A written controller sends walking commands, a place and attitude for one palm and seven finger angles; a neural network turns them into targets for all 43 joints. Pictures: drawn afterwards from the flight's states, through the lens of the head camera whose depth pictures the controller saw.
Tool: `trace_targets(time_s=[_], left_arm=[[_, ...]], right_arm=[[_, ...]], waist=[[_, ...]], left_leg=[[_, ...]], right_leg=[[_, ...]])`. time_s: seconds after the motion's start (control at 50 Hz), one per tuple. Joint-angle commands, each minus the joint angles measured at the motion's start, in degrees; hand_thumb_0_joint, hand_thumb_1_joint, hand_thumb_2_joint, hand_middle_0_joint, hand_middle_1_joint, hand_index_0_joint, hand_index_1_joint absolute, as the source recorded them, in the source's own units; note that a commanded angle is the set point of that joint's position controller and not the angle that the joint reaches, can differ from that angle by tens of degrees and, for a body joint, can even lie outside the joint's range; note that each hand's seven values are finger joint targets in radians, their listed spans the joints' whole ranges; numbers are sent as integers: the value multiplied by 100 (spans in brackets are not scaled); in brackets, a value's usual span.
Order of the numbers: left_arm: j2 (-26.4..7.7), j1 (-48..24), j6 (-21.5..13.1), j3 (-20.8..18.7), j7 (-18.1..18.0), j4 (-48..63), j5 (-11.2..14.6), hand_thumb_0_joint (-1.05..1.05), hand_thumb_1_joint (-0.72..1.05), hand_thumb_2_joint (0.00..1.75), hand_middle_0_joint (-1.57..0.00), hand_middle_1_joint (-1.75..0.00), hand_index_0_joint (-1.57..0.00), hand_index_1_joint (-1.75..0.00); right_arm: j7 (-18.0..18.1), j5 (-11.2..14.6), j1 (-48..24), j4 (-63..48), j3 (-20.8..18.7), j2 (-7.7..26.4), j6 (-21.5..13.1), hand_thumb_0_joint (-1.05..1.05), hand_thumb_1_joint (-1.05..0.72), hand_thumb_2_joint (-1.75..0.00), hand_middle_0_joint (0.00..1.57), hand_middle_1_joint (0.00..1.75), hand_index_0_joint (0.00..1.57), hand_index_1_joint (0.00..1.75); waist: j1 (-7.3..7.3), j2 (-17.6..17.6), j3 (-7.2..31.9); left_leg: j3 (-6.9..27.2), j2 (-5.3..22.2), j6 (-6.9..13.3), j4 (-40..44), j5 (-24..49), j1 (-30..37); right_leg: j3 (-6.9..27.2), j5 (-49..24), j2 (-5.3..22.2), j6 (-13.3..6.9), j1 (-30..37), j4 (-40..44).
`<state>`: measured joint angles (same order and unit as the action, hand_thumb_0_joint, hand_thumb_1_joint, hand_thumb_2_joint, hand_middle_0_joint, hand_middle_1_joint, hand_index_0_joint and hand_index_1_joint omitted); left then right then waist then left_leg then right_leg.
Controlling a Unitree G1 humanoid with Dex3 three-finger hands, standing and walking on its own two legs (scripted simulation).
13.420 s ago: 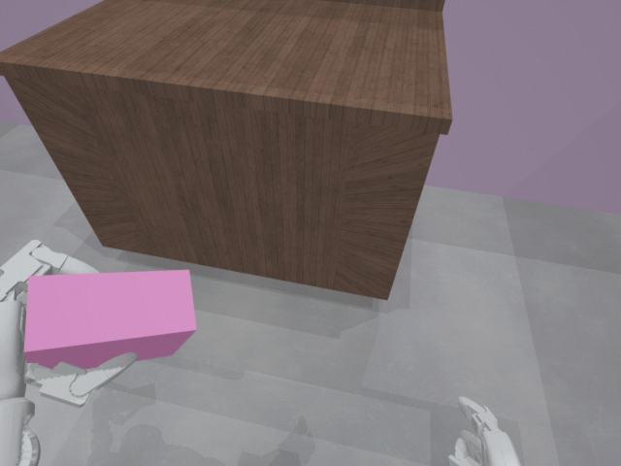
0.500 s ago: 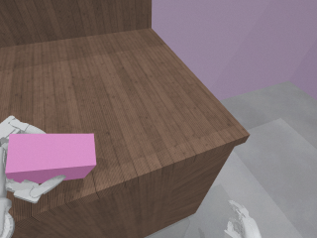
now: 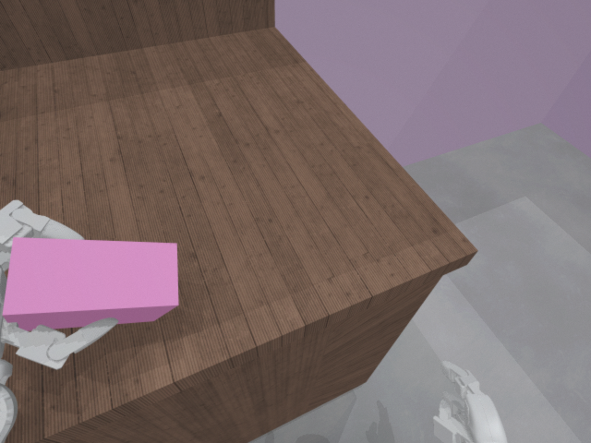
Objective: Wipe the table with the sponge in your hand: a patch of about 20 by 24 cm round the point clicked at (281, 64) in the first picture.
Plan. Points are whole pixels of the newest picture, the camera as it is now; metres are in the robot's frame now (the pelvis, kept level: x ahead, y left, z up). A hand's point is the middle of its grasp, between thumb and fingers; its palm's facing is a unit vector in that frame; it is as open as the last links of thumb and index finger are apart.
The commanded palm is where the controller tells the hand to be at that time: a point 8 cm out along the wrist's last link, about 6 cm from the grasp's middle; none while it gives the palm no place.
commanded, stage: come to a stop and stand still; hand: left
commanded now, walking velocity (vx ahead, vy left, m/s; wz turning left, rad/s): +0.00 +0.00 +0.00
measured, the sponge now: (121, 286) +0.24 +0.21 +0.14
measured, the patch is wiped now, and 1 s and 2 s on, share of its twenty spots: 0.00 0.00 0.00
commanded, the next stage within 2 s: look again from close up in 0.66 s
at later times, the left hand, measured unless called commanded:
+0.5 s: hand (0, 305) +0.20 +0.30 +0.16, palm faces +0.40 -0.84 -0.37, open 10.6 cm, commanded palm +0.14 +0.32 +0.18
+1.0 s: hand out of the picture +0.19 +0.29 +0.16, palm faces +0.40 -0.83 -0.39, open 10.6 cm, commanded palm +0.13 +0.32 +0.18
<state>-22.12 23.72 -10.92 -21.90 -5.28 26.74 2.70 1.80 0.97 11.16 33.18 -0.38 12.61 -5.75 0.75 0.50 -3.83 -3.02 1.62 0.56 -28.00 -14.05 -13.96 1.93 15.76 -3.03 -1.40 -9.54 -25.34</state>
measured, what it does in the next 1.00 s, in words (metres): stands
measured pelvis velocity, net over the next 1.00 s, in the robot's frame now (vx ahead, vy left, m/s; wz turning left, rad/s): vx -0.02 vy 0.04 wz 0.02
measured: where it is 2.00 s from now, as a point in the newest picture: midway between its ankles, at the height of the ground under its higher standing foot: outside the picture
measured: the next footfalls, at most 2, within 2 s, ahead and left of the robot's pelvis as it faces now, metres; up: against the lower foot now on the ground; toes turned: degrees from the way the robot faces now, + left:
none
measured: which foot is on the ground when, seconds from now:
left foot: down 0.00-1.00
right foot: down 0.00-1.00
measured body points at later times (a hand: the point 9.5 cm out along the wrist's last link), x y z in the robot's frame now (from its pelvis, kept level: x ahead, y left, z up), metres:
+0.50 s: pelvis -0.01 +0.04 +0.00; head +0.01 +0.06 +0.45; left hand +0.18 +0.34 +0.18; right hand +0.19 -0.17 -0.07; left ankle +0.01 +0.11 -0.74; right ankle -0.03 -0.11 -0.74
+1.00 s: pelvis -0.02 +0.04 +0.00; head +0.00 +0.05 +0.45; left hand +0.16 +0.34 +0.18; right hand +0.16 -0.18 -0.07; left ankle +0.01 +0.11 -0.74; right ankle -0.03 -0.11 -0.74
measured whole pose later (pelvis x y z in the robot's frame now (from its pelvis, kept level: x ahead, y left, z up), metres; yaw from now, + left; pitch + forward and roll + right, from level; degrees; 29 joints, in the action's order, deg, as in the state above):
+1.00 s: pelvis -0.02 +0.04 +0.00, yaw +1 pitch -1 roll -2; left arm -20.5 24.4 -11.0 -19.8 -6.3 24.8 1.5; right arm 2.3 1.3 11.8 33.9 0.9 11.6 -6.5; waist 1.3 -0.1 -2.9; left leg -2.9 -1.3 3.7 -25.0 -10.8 -13.4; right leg 1.5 11.9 -0.1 1.7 -7.6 -20.5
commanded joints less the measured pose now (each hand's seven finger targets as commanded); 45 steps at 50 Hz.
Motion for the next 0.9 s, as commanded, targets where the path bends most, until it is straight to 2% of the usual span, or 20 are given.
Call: trace_targets(time_s=[0.0,0.04,0.08,0.16,0.18,0.26,0.34,0.36,0.38,0.46,0.48,0.56,0.58,0.66,0.68,0.7,0.76,0.78,0.86,0.88], left_arm=[[-866,-333,-274,-522,-130,1089,17,0,10,130,-120,-160,-120,-160],[-837,-346,-256,-434,-123,1168,2,0,10,130,-120,-160,-120,-160],[-759,-353,-258,-348,-135,1252,-27,0,10,130,-120,-160,-120,-160],[-1045,-355,-248,-618,-187,1423,-66,0,10,130,-120,-160,-120,-160],[-841,-273,-247,-461,-164,1274,-33,0,10,130,-120,-160,-120,-160],[-967,-385,-237,-573,-171,1262,-38,0,10,130,-120,-160,-120,-160],[-839,-527,-264,-371,-136,1204,-12,0,10,130,-120,-160,-120,-160],[-925,-523,-256,-468,-168,1165,-44,0,10,130,-120,-160,-120,-160],[-743,-513,-274,-284,-138,1122,-35,0,10,130,-120,-160,-120,-160],[-933,-498,-281,-445,-180,1165,-83,0,10,130,-120,-160,-120,-160],[-744,-439,-309,-273,-152,1118,-64,0,10,130,-120,-160,-120,-160],[-961,-460,-338,-461,-192,1217,-101,0,10,130,-120,-160,-120,-160],[-755,-391,-363,-285,-163,1128,-88,0,10,130,-120,-160,-120,-160],[-973,-352,-382,-504,-192,1184,-110,0,10,130,-120,-160,-120,-160],[-762,-253,-401,-339,-162,1072,-89,0,10,130,-120,-160,-120,-160],[-838,-308,-409,-361,-158,1202,-89,0,10,130,-120,-160,-120,-160],[-950,-177,-375,-516,-190,1040,-94,0,10,130,-120,-160,-120,-160],[-699,-147,-388,-289,-148,898,-72,0,10,130,-120,-160,-120,-160],[-903,-288,-365,-441,-183,1022,-100,0,10,130,-120,-160,-120,-160],[-682,-255,-384,-246,-156,894,-78,0,10,130,-120,-160,-120,-160]], right_arm=[[-12,4,-527,-981,-216,617,-323,0,-90,-90,20,30,20,30],[-22,2,-535,-984,-203,600,-339,0,-90,-90,20,30,20,30],[-28,-9,-532,-965,-170,594,-337,0,-90,-90,20,30,20,30],[-12,4,-630,-996,-146,562,-346,0,-90,-90,20,30,20,30],[-14,-12,-532,-983,-126,536,-305,0,-90,-90,20,30,20,30],[8,18,-619,-987,-129,555,-313,0,-90,-90,20,30,20,30],[19,15,-524,-987,-130,568,-320,0,-90,-90,20,30,20,30],[42,15,-657,-959,-100,564,-335,0,-90,-90,20,30,20,30],[39,-4,-552,-943,-97,573,-314,0,-90,-90,20,30,20,30],[57,14,-634,-948,-107,571,-355,0,-90,-90,20,30,20,30],[48,-6,-537,-932,-105,577,-327,0,-90,-90,20,30,20,30],[60,21,-623,-938,-117,578,-374,0,-90,-90,20,30,20,30],[58,-4,-543,-922,-110,581,-346,0,-90,-90,20,30,20,30],[72,29,-590,-923,-132,584,-398,0,-90,-90,20,30,20,30],[67,-5,-477,-895,-127,598,-367,0,-90,-90,20,30,20,30],[63,23,-469,-938,-162,589,-379,0,-90,-90,20,30,20,30],[78,38,-553,-907,-148,588,-392,0,-90,-90,20,30,20,30],[71,5,-461,-875,-136,609,-362,0,-90,-90,20,30,20,30],[89,47,-558,-873,-160,597,-387,0,-90,-90,20,30,20,30],[85,9,-465,-832,-146,614,-365,0,-90,-90,20,30,20,30]], waist=[[47,-321,1183],[54,-191,1154],[56,-341,1210],[79,-501,1288],[66,-498,1229],[52,-545,1112],[42,-424,969],[63,-514,965],[65,-512,956],[80,-520,1013],[79,-481,1013],[85,-649,947],[80,-681,892],[83,-643,912],[84,-573,929],[58,-642,933],[74,-415,922],[61,-332,884],[48,-436,891],[44,-357,892]], left_leg=[[300,269,214,114,2131,1071],[328,262,221,145,2007,999],[375,291,225,276,2095,1052],[428,329,187,359,2214,1061],[457,366,209,380,2095,957],[498,328,142,509,1616,805],[583,349,134,681,1047,634],[603,353,93,771,1033,695],[603,384,130,778,954,651],[659,384,77,860,861,687],[664,403,109,852,809,645],[759,443,-11,1020,670,646],[746,473,33,1063,455,524],[768,466,-35,1087,418,561],[767,477,14,1076,352,508],[756,484,16,1048,449,527],[729,421,0,980,493,528],[698,409,51,962,394,490],[675,388,59,911,419,578],[683,382,95,916,361,510]], right_leg=[[203,-2196,511,85,-99,287],[181,-2152,519,87,-62,346],[38,-1912,456,67,-81,247],[13,-1784,435,55,-31,178],[-73,-1647,439,68,-22,201],[46,-1532,453,25,19,332],[32,-1354,492,25,98,456],[25,-1273,478,29,33,433],[-46,-1228,473,46,54,460],[-2,-1160,502,40,118,476],[-57,-1136,507,43,137,513],[-58,-916,499,41,96,433],[-113,-841,484,57,106,462],[-64,-808,522,41,114,456],[-114,-818,494,48,145,484],[-91,-899,533,38,192,475],[-32,-926,570,30,162,569],[-63,-901,542,35,123,629],[80,-953,601,11,58,654],[9,-938,566,20,80,682]])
